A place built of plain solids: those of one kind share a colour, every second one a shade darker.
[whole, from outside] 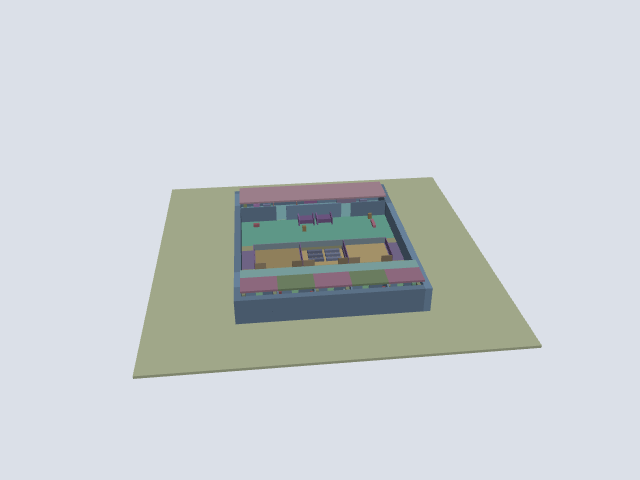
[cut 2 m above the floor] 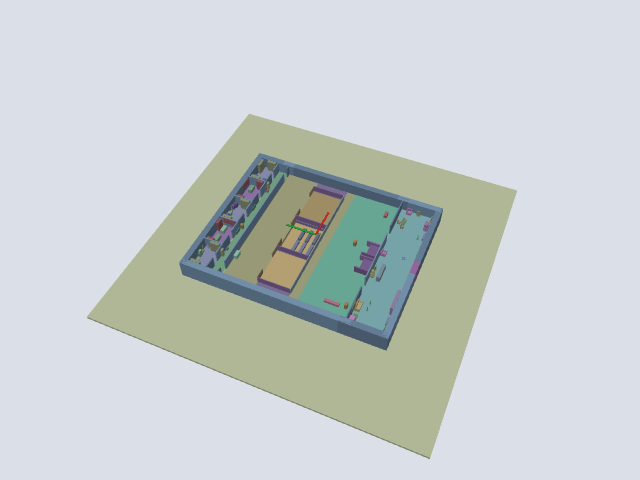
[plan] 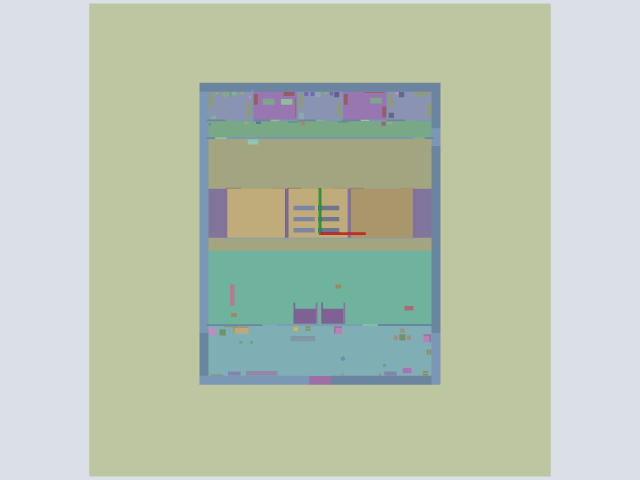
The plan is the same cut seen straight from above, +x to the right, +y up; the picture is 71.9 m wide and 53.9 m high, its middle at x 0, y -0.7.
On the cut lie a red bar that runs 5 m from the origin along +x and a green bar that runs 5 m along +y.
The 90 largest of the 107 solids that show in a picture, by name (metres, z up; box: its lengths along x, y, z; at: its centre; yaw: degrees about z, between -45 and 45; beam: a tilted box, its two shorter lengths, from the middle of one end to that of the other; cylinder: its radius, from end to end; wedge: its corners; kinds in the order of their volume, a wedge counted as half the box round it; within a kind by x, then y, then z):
{
 "ground_under_all_1": {"box": [51.85, 53.14, 0.4], "at": [0.0, -0.7, -0.75]},
 "wall_1": {"box": [1.0, 7.6, 3.88], "at": [-13.03, -13.14, 1.34]},
 "wall_2": {"box": [1.0, 22.79, 3.88], "at": [-13.03, 0.25, 1.34]},
 "wall_3": {"box": [1.0, 3.8, 3.88], "at": [-13.03, 11.74, 1.34]},
 "wall_4": {"box": [1.0, 5.1, 3.88], "at": [-13.03, 14.39, 1.34]},
 "wall_5": {"box": [2.15, 0.2, 3.88], "at": [-11.65, 12.74, 1.34]},
 "wall_6": {"box": [6.85, 1.0, 3.88], "at": [-10.1, 16.45, 1.34]},
 "wall_7": {"box": [6.25, 0.2, 3.88], "at": [-9.6, -10.24, 1.34]},
 "wall_8": {"box": [2.15, 0.2, 3.88], "at": [-8.55, 12.74, 1.34]},
 "wall_9": {"box": [0.2, 3.5, 3.88], "at": [-7.58, 14.39, 1.34]},
 "wall_10": {"box": [12.33, 1.0, 3.88], "at": [-7.36, -16.45, 1.34]},
 "wall_11": {"box": [2.15, 0.2, 3.88], "at": [-6.6, 12.74, 1.34]},
 "wall_12": {"box": [6.85, 1.0, 3.88], "at": [-5.05, 16.45, 1.34]},
 "wall_13": {"box": [2.15, 0.2, 3.88], "at": [-3.5, 12.74, 1.34]},
 "wall_14": {"box": [4.1, 0.2, 3.88], "at": [-2.52, 12.74, 1.34]},
 "wall_15": {"box": [0.2, 3.5, 3.88], "at": [-2.52, 14.39, 1.34]},
 "wall_16": {"box": [9.56, 0.2, 3.88], "at": [0.0, -10.24, 1.34]},
 "wall_17": {"box": [20.94, 0.2, 3.88], "at": [0.0, 10.74, 1.34]},
 "wall_18": {"box": [6.85, 1.0, 3.88], "at": [0.0, 16.45, 1.34]},
 "wall_19": {"box": [2.15, 0.2, 3.88], "at": [1.55, 12.74, 1.34]},
 "wall_20": {"box": [0.2, 3.5, 3.88], "at": [2.52, 14.39, 1.34]},
 "wall_21": {"box": [2.15, 0.2, 3.88], "at": [3.5, 12.74, 1.34]},
 "wall_22": {"box": [6.85, 1.0, 3.88], "at": [5.05, 16.45, 1.34]},
 "wall_23": {"box": [2.15, 0.2, 3.88], "at": [6.6, 12.74, 1.34]},
 "wall_24": {"box": [12.33, 1.0, 3.88], "at": [7.36, -16.45, 1.34]},
 "wall_25": {"box": [0.2, 3.5, 3.88], "at": [7.58, 14.39, 1.34]},
 "wall_26": {"box": [6.25, 0.2, 3.88], "at": [9.6, -10.24, 1.34]},
 "wall_27": {"box": [6.85, 1.0, 3.88], "at": [10.1, 16.45, 1.34]},
 "wall_28": {"box": [2.15, 0.2, 3.88], "at": [11.65, 12.74, 1.34]},
 "wall_29": {"box": [1.0, 7.6, 3.88], "at": [13.03, -13.14, 1.34]},
 "wall_30": {"box": [1.0, 22.79, 3.88], "at": [13.03, 0.25, 1.34]},
 "wall_31": {"box": [1.0, 3.8, 3.88], "at": [13.03, 11.74, 1.34]},
 "wall_32": {"box": [1.0, 5.1, 3.88], "at": [13.03, 14.39, 1.34]},
 "floor_yard_1": {"box": [25.25, 8.3, 1.17], "at": [0.0, -6.09, -0.01]},
 "floor_walkway_1": {"box": [25.25, 1.5, 1.17], "at": [0.0, -1.2, -0.01]},
 "floor_walkway_2": {"box": [25.25, 5.7, 1.17], "at": [0.0, 7.89, -0.01]},
 "floor_lobby_1": {"box": [25.25, 5.8, 1.17], "at": [0.0, -13.14, -0.01]},
 "floor_plot_1": {"box": [6.5, 5.49, 1.17], "at": [-7.17, 2.3, -0.01]},
 "floor_plot_2": {"box": [6.6, 5.49, 0.6], "at": [-0.23, 2.3, -0.3]},
 "floor_plot_3": {"box": [6.95, 5.49, 1.17], "at": [6.95, 2.3, -0.01]},
 "floor_back_corridor_1": {"box": [25.25, 2.0, 1.17], "at": [0.0, 11.74, -0.01]},
 "floor_store_1": {"box": [5.05, 3.3, 1.17], "at": [-10.1, 14.39, -0.01]},
 "floor_store_2": {"box": [5.05, 3.3, 1.17], "at": [0.0, 14.39, -0.01]},
 "floor_store_3": {"box": [5.05, 3.3, 1.17], "at": [10.1, 14.39, -0.01]},
 "ceil_lobby_1": {"box": [25.25, 5.8, 0.3], "at": [0.0, -13.14, 4.12]},
 "floor_class_1": {"box": [5.05, 3.3, 1.17], "at": [-5.05, 14.39, -0.01]},
 "floor_class_2": {"box": [5.05, 3.3, 1.17], "at": [5.05, 14.39, -0.01]},
 "floor_baulk_1": {"box": [2.2, 5.49, 1.17], "at": [-11.53, 2.3, -0.01]},
 "floor_baulk_2": {"box": [0.4, 5.49, 1.17], "at": [-3.73, 2.3, -0.01]},
 "floor_baulk_3": {"box": [0.4, 5.49, 1.17], "at": [3.27, 2.3, -0.01]},
 "floor_baulk_4": {"box": [2.2, 5.49, 1.17], "at": [11.53, 2.3, -0.01]},
 "ceil_back_corridor_1": {"box": [25.25, 2.0, 0.3], "at": [0.0, 11.74, 3.97]},
 "ceil_store_1": {"box": [5.05, 3.3, 0.3], "at": [-10.1, 14.39, 3.97]},
 "ceil_store_2": {"box": [5.05, 3.3, 0.3], "at": [0.0, 14.39, 3.97]},
 "ceil_store_3": {"box": [5.05, 3.3, 0.3], "at": [10.1, 14.39, 3.97]},
 "shelves_store_1": {"box": [0.5, 1.6, 2.0], "at": [-12.24, 14.89, 1.57]},
 "shelves_store_2": {"box": [0.5, 1.6, 2.0], "at": [-7.96, 13.89, 1.57]},
 "shelves_store_3": {"box": [0.5, 1.6, 2.0], "at": [-2.15, 14.89, 1.57]},
 "shelves_store_4": {"box": [0.5, 1.6, 2.0], "at": [2.15, 13.89, 1.57]},
 "shelves_store_5": {"box": [0.5, 1.6, 2.0], "at": [7.96, 14.89, 1.57]},
 "shelves_store_6": {"box": [1.6, 0.5, 2.0], "at": [11.47, 15.66, 1.57]},
 "shelves_store_7": {"box": [0.5, 1.6, 2.0], "at": [12.24, 13.89, 1.57]},
 "door_leaf_1": {"box": [2.4, 0.97, 4.44], "at": [0.0, -16.46, 1.62]},
 "ceil_class_1": {"box": [5.05, 3.3, 0.3], "at": [-5.05, 14.39, 3.97]},
 "ceil_class_2": {"box": [5.05, 3.3, 0.3], "at": [5.05, 14.39, 3.97]},
 "bay_hall_1": {"box": [0.2, 2.4, 1.21], "at": [-2.88, -8.91, 1.17]},
 "bay_hall_2": {"box": [2.3, 1.7, 0.7], "at": [-1.62, -9.27, 0.92]},
 "bay_hall_3": {"box": [0.2, 2.4, 1.21], "at": [-0.38, -8.91, 1.17]},
 "bay_hall_4": {"box": [0.2, 2.4, 1.21], "at": [0.23, -8.91, 1.17]},
 "bay_hall_5": {"box": [2.3, 1.7, 0.7], "at": [1.47, -9.27, 0.92]},
 "bay_hall_6": {"box": [0.2, 2.4, 1.21], "at": [2.73, -8.91, 1.17]},
 "rail_baulk_1": {"box": [0.12, 5.49, 2.22], "at": [-10.62, 2.3, 0.51]},
 "rail_baulk_2": {"box": [0.12, 5.49, 2.22], "at": [-3.73, 2.3, 0.51]},
 "rail_baulk_3": {"box": [0.12, 5.49, 2.22], "at": [3.27, 2.3, 0.51]},
 "rail_baulk_4": {"box": [0.12, 5.49, 2.22], "at": [10.62, 2.3, 0.51]},
 "rail_far_1": {"box": [21.37, 0.12, 2.22], "at": [0.0, -0.51, 0.51]},
 "cupboard_class_1": {"box": [0.45, 1.2, 1.91], "at": [-7.22, 15.1, 1.52]},
 "cupboard_class_2": {"box": [1.2, 0.45, 1.91], "at": [-3.48, 15.69, 1.52]},
 "cupboard_class_3": {"box": [0.45, 1.2, 1.91], "at": [2.88, 15.1, 1.52]},
 "cupboard_class_4": {"box": [0.45, 1.2, 1.91], "at": [7.22, 13.7, 1.52]},
 "lockers_lobby_1": {"box": [3.55, 0.5, 1.8], "at": [-6.55, -15.66, 1.47]},
 "table_class_1": {"box": [1.3, 0.66, 0.74], "at": [-5.77, 14.82, 0.94]},
 "table_class_2": {"box": [1.3, 0.66, 0.74], "at": [-3.74, 14.81, 0.94]},
 "table_class_3": {"box": [1.3, 0.66, 0.74], "at": [6.3, 14.95, 0.94]},
 "desk_lobby_1": {"box": [2.8, 0.6, 1.05], "at": [-1.93, -11.78, 1.09]},
 "load_plot_1": {"box": [2.4, 0.5, 0.46], "at": [-1.77, 1.65, 0.22]},
 "load_plot_2": {"box": [2.4, 0.5, 0.46], "at": [-1.77, 2.9, 0.22]},
 "load_plot_3": {"box": [2.4, 0.5, 0.46], "at": [0.97, 2.9, 0.22]},
 "machine_lobby_1": {"box": [0.8, 0.8, 1.7], "at": [-12.1, -10.99, 1.52]},
 "pipes_hall_1": {"box": [0.5, 2.4, 0.46], "at": [-9.86, -6.88, 0.79]}
}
